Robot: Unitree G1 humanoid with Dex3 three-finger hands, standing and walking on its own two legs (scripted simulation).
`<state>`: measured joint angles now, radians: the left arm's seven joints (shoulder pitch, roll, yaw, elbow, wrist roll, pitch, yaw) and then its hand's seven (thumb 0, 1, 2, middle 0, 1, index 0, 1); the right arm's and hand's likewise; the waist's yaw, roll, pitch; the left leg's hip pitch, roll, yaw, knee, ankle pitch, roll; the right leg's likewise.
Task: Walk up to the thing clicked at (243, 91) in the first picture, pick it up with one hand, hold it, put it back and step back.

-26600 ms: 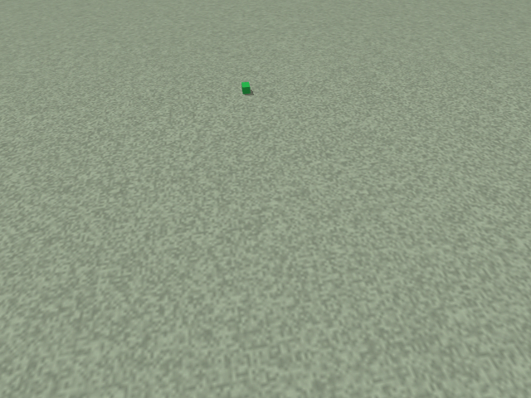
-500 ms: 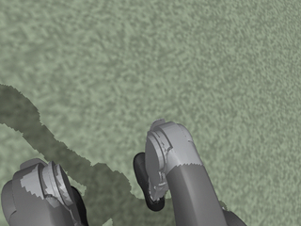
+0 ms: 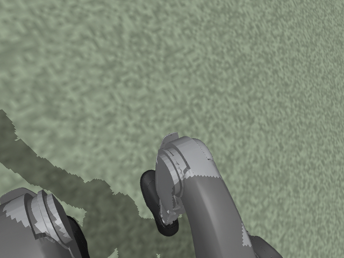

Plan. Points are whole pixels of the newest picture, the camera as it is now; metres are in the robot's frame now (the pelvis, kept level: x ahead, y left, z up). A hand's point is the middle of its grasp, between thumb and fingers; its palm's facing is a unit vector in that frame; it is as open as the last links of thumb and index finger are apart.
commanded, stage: rest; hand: left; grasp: from above
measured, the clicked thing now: out of the picture +0.49 +0.33 -0.26
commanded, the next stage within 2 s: open in 0.54 s
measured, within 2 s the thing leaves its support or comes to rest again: rests again in 0.26 s
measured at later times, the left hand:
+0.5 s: hand out of the picture +0.47 +0.33 -0.24, palm faces -0.41 -0.21 -0.89, open 10.2 cm
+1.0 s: hand out of the picture +0.47 +0.33 -0.25, palm faces -0.41 -0.21 -0.89, open 11.6 cm
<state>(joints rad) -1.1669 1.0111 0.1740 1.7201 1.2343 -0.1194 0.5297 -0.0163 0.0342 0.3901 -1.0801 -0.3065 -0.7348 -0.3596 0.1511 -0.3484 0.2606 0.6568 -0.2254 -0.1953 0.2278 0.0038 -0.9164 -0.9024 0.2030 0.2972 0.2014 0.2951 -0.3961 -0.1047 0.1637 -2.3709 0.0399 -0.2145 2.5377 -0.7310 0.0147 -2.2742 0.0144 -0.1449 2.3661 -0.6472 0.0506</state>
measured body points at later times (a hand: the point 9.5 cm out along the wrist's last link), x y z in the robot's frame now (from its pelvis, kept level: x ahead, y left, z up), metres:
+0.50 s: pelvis +0.00 +0.00 +0.00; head +0.29 +0.12 +0.32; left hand +0.49 +0.34 -0.19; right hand +0.03 -0.25 -0.05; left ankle +0.06 +0.12 -0.27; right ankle +0.11 -0.12 -0.27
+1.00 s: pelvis -0.01 +0.00 +0.00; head +0.29 +0.12 +0.32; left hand +0.49 +0.34 -0.20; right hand +0.02 -0.24 -0.05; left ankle +0.06 +0.12 -0.27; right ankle +0.11 -0.12 -0.27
